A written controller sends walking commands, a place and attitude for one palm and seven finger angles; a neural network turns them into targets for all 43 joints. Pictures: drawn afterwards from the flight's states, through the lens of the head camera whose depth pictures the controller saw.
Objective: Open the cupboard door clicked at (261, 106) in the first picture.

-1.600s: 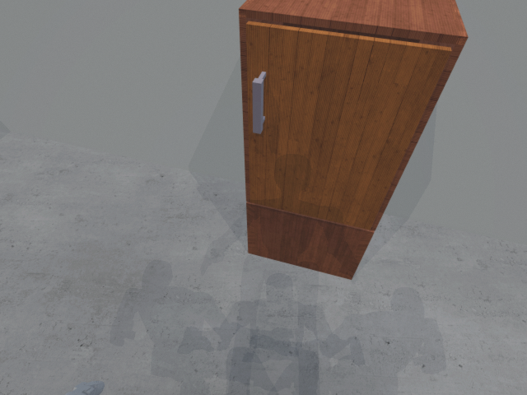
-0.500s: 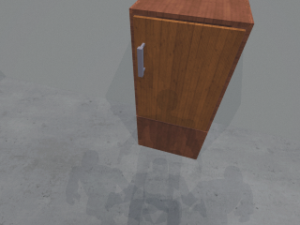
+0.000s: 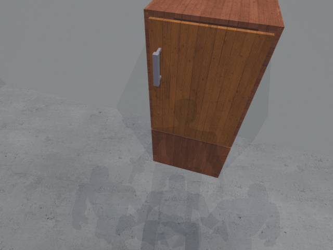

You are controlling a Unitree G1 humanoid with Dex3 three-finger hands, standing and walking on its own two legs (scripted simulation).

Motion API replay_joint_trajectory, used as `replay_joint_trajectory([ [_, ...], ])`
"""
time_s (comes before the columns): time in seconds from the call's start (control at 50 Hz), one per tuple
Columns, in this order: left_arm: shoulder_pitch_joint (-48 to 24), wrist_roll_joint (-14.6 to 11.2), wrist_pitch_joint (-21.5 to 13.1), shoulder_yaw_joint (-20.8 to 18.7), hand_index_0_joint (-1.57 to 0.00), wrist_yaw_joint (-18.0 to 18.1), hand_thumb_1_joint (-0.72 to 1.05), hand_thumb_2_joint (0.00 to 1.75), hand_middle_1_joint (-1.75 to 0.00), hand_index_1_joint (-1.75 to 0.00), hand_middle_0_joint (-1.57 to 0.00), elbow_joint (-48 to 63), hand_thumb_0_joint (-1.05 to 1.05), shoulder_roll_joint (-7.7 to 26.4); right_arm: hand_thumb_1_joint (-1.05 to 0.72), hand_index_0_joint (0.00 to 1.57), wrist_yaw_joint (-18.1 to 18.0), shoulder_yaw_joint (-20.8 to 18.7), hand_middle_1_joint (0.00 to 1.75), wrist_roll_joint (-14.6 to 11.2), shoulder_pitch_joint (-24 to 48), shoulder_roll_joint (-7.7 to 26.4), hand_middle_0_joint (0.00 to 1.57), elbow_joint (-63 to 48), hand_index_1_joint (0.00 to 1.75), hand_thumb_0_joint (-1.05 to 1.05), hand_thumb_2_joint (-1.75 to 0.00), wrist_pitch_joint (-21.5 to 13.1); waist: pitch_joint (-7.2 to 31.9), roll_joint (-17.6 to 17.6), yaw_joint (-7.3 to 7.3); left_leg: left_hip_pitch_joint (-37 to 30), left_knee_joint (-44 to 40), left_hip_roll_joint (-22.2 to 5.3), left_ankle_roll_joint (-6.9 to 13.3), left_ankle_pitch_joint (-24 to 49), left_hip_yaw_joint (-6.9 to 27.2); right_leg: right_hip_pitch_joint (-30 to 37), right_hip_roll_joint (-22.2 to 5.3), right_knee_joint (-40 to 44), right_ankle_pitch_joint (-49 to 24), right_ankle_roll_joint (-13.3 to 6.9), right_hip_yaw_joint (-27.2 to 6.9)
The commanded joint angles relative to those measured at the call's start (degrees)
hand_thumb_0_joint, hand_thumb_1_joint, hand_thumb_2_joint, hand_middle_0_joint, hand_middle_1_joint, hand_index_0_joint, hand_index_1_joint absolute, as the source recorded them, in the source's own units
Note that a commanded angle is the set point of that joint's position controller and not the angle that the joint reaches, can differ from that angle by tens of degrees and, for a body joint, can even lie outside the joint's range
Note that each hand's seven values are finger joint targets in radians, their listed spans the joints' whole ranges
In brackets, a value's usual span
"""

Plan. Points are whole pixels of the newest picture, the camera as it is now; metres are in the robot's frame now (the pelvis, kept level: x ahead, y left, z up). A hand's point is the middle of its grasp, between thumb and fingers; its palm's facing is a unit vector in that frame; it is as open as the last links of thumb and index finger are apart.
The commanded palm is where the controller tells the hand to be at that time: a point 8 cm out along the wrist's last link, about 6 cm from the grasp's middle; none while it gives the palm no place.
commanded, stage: turn to face it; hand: left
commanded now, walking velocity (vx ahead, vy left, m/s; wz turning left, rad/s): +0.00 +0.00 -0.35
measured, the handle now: (157, 67) +0.75 +0.08 +0.03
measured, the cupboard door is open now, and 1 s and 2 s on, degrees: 0 0 0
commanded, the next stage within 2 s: take the last steps up to it in 0.44 s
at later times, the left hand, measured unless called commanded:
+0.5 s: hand out of the picture +0.06 +0.19 -0.19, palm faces -0.12 -0.97 -0.21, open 7.4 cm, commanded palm none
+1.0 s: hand out of the picture +0.03 +0.21 -0.19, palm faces -0.09 -0.98 -0.15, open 7.4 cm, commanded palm none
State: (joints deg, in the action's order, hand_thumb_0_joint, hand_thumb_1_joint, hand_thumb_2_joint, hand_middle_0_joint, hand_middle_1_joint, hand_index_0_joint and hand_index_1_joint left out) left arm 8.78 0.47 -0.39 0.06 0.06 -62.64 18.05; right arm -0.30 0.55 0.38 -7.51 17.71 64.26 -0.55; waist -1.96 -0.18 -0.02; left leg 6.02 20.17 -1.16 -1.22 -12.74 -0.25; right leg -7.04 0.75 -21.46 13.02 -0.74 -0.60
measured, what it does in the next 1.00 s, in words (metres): steps on the spot: left foot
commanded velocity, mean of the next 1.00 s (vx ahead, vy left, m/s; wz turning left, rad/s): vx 0.10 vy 0.02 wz -0.17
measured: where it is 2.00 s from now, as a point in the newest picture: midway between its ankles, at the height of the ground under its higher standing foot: outside the picture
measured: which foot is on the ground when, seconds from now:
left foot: down 0.00-0.60, up 0.62-0.94, down 0.96-1.00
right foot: down 0.00-0.96, up 0.98-1.00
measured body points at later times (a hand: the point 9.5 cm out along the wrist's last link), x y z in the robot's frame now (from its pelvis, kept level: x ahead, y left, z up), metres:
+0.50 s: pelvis -0.02 +0.01 -0.02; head +0.01 +0.01 +0.43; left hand +0.07 +0.24 -0.17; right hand -0.03 -0.24 -0.17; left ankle -0.02 +0.13 -0.75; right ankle -0.02 -0.11 -0.74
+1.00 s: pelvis +0.04 +0.04 -0.01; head +0.05 +0.05 +0.44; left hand +0.03 +0.27 -0.18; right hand +0.04 -0.21 -0.16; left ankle +0.08 +0.13 -0.75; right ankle -0.02 -0.09 -0.74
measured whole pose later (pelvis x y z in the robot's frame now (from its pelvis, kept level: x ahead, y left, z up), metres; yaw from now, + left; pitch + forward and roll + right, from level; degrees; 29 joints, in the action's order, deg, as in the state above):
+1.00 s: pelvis +0.04 +0.04 -0.01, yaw -11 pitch -1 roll -1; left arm 23.2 1.3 -0.1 -3.0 0.2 -62.4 9.5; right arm -0.1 -1.9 1.1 -15.2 9.6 59.4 -2.1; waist 0.1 -1.6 -1.4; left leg 15.4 31.9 -2.3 1.1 -16.2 -5.6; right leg -11.8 0.3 -35.2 23.7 -1.5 -1.2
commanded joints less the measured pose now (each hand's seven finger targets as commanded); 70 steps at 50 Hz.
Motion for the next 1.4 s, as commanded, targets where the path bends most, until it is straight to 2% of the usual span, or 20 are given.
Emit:
replay_joint_trajectory([
  [0.0,-1.3,0.1,-0.6,-2.3,-0.20,0.9,0.90,0.90,-0.30,-0.30,-0.20,3.8,0.00,9.6,-0.90,0.20,-1.2,-2.1,0.30,0.3,0.3,9.5,0.20,-3.4,0.30,0.00,-0.90,-1.1,3.8,0.7,0.12,-1.2,-1.1,-6.1,1.6,13.1,2.9,-0.4,-7.0,1.6,-16.8,-1.0,-6.3],
  [0.3,3.4,0.6,1.8,-3.7,-0.20,0.9,0.90,0.90,-0.30,-0.30,-0.20,8.7,0.00,4.7,-0.90,0.20,-1.8,-3.8,0.30,0.3,-4.7,2.8,0.20,-7.3,0.30,0.00,-0.90,0.7,2.4,-1.9,0.71,4.0,8.5,-5.5,1.2,0.1,-1.6,-9.9,-6.3,-3.6,-11.1,-3.0,-13.6],
  [0.46,4.9,0.7,2.3,-3.9,-0.20,0.3,0.90,0.90,-0.30,-0.30,-0.20,10.4,0.00,-0.7,-0.90,0.20,-2.1,-5.1,0.30,0.5,-4.7,4.5,0.20,-8.5,0.30,0.00,-0.90,0.1,1.4,11.1,-0.62,6.1,-0.6,-16.3,7.9,4.6,5.9,-14.0,0.7,-22.1,4.3,0.3,-2.3],
  [0.5,5.9,0.9,2.5,-4.1,-0.20,0.2,0.90,0.90,-0.30,-0.30,-0.20,10.3,0.00,-1.7,-0.90,0.20,-2.0,-5.3,0.30,0.8,-3.9,4.1,0.20,-8.8,0.30,0.00,-0.90,0.2,0.4,10.1,-1.30,7.8,0.9,-18.2,9.7,9.4,4.2,-12.5,-0.9,-23.8,11.6,0.6,0.3],
  [0.54,11.5,1.1,1.7,-4.1,-0.20,0.1,0.90,0.90,-0.30,-0.30,-0.20,8.4,0.00,-2.6,-0.90,0.20,-1.8,-5.0,0.30,1.0,-3.6,3.3,0.20,-8.5,0.30,0.00,-0.90,0.5,2.1,5.8,-3.47,10.9,9.8,-14.1,6.4,5.9,-1.0,-3.7,-1.8,-11.4,2.6,0.0,-0.3],
  [0.58,15.1,1.4,0.0,-4.8,-0.20,1.0,0.90,0.90,-0.30,-0.30,-0.20,7.4,0.00,4.5,-0.90,0.20,-0.9,-3.7,0.30,0.2,-5.0,-2.8,0.20,-10.3,0.30,0.00,-0.90,0.8,2.0,-16.4,-3.51,25.4,31.9,-0.9,-0.1,-21.5,-6.4,1.5,-19.4,7.4,2.0,-7.4,-29.4],
  [0.6,15.6,0.8,-0.3,-4.7,-0.20,1.3,0.90,0.90,-0.30,-0.30,-0.20,7.3,0.00,4.2,-0.90,0.20,-0.9,-3.9,0.30,0.7,-3.0,-0.5,0.20,-10.4,0.30,0.00,-0.90,1.2,0.3,-14.7,-4.44,25.0,35.3,-2.4,0.6,-20.1,0.0,-2.3,-19.0,11.3,8.4,-8.7,-32.4],
  [0.68,10.0,1.0,-1.3,-4.2,-0.20,1.4,0.90,0.90,-0.30,-0.30,-0.20,7.6,0.00,0.8,-0.90,0.20,0.2,-4.1,0.30,1.2,-6.8,-1.8,0.20,-7.4,0.30,0.00,-0.90,0.1,-1.6,-3.5,-0.48,23.5,35.9,-3.6,0.2,-9.8,-0.7,-3.8,-14.9,10.1,10.6,-10.9,-21.1],
  [0.82,14.5,1.2,-2.0,-4.7,-0.20,1.0,0.90,0.90,-0.30,-0.30,-0.20,4.8,0.00,1.0,-0.90,0.20,0.8,-3.7,0.30,0.7,-5.2,-3.8,0.20,-8.8,0.30,0.00,-0.90,-0.9,-1.6,-7.1,-1.98,17.9,20.5,-2.5,0.7,-8.4,-3.0,-3.0,-14.2,10.0,6.6,-10.5,-15.9],
  [0.9,12.8,0.8,-1.4,-4.6,-0.20,0.8,0.90,0.90,-0.30,-0.30,-0.20,3.9,0.00,-0.7,-0.90,0.20,0.1,-3.4,0.30,0.5,-12.1,-4.1,0.20,-6.1,0.30,0.00,-0.90,-1.9,-2.0,-5.3,1.18,1.0,6.1,-0.5,0.7,-2.4,-5.8,-13.5,-9.2,4.0,12.1,-6.6,-9.9],
  [0.92,12.5,0.9,-1.1,-4.2,-0.20,0.6,0.90,0.90,-0.30,-0.30,-0.20,4.2,0.00,-2.8,-0.90,0.20,-0.4,-3.8,0.30,0.5,-16.5,-2.1,0.20,-4.5,0.30,0.00,-0.90,-2.3,-1.7,1.0,3.00,-5.5,2.6,-3.8,1.7,-6.5,-1.1,-19.1,-6.2,-2.9,13.7,-5.2,-7.5],
  [0.94,12.5,0.7,-0.9,-3.7,-0.20,0.2,0.90,0.90,-0.30,-0.30,-0.20,5.3,0.00,-5.8,-0.90,0.20,-0.9,-4.7,0.30,1.3,-21.4,2.4,0.20,-3.4,0.30,0.00,-0.90,-2.4,-1.6,13.3,4.42,-8.9,-4.3,-14.8,6.1,-15.3,13.7,-26.8,0.0,-17.0,15.6,-2.6,-0.7],
  [0.96,10.4,1.1,-1.4,-3.6,-0.20,0.3,0.90,0.90,-0.30,-0.30,-0.20,7.0,0.00,-6.2,-0.90,0.20,-1.0,-5.1,0.30,1.5,-24.3,4.7,0.20,-3.4,0.30,0.00,-0.90,-1.9,-2.4,16.9,5.05,-6.0,-11.4,-22.2,10.5,-20.5,23.7,-30.2,1.5,-28.9,20.2,-1.5,4.4],
  [1.02,8.3,1.7,-1.4,-3.8,-0.20,-0.3,0.90,0.90,-0.30,-0.30,-0.20,5.4,0.00,-5.6,-0.90,0.20,-1.5,-3.2,0.30,1.0,-18.0,-1.5,0.20,-4.7,0.30,0.00,-0.90,-2.5,-6.0,5.7,2.20,2.2,-12.3,-18.4,11.3,-12.7,16.0,-30.8,-5.1,-42.0,10.4,-1.2,0.7],
  [1.08,11.0,1.4,-0.8,-3.3,-0.20,-0.7,0.90,0.90,-0.30,-0.30,-0.20,3.7,0.00,-7.5,-0.90,0.20,-1.9,-2.4,0.30,0.6,-16.8,-3.5,0.20,-3.9,0.30,0.00,-0.90,-3.7,-3.9,5.2,-0.20,2.1,-10.0,-14.2,10.4,8.9,5.1,-26.2,-5.8,-38.4,4.5,0.6,2.5],
  [1.2,5.0,1.2,-0.3,-2.8,-0.20,-0.3,0.90,0.90,-0.30,-0.30,-0.20,5.8,0.00,-8.9,-0.90,0.20,-2.0,-2.8,0.30,1.0,-20.2,-3.7,0.20,-0.9,0.30,0.00,-0.90,-3.2,-4.8,5.9,1.09,2.4,-7.1,-14.3,11.4,17.7,1.2,-20.4,-5.4,-23.5,3.5,1.0,5.5],
  [1.28,6.8,0.8,-0.3,-2.8,-0.20,0.7,0.90,0.90,-0.30,-0.30,-0.20,4.7,0.00,-8.1,-0.90,0.20,-2.7,-2.5,0.30,0.9,-18.4,-4.8,0.20,0.3,0.30,0.00,-0.90,-2.2,-3.3,4.0,-0.92,5.0,1.6,-11.9,7.5,26.1,-1.1,-7.5,-3.9,-8.4,-5.1,1.0,5.6],
  [1.3,9.5,0.9,-0.7,-3.1,-0.20,1.1,0.90,0.90,-0.30,-0.30,-0.20,3.6,0.00,-6.1,-0.90,0.20,-2.7,-2.5,0.30,0.5,-18.7,-5.1,0.20,0.6,0.30,0.00,-0.90,-2.3,-1.3,1.9,-2.27,6.0,5.2,-9.8,5.2,23.3,-2.0,-1.2,-5.0,-2.9,-13.3,1.0,4.2],
  [1.34,12.6,0.4,-1.3,-3.5,-0.20,2.0,0.90,0.90,-0.30,-0.30,-0.20,2.0,0.00,-0.7,-0.90,0.20,-2.3,-2.5,0.30,-0.5,-20.9,-7.6,0.20,0.3,0.30,0.00,-0.90,-1.8,4.3,-2.9,-1.20,13.6,9.2,-4.3,1.1,0.5,-3.6,9.3,-17.5,-6.6,-42.1,-4.4,-6.8],
  [1.38,10.9,0.4,-1.0,-4.1,-0.20,2.6,0.90,0.90,-0.30,-0.30,-0.20,2.1,0.00,0.5,-0.90,0.20,-2.5,-2.9,0.30,-0.5,-21.5,-9.1,0.20,0.8,0.30,0.00,-0.90,0.1,6.0,-10.7,-0.54,11.6,15.1,-2.7,-0.3,-11.1,-4.8,6.3,-21.1,-6.0,-51.1,-9.1,-8.1],
])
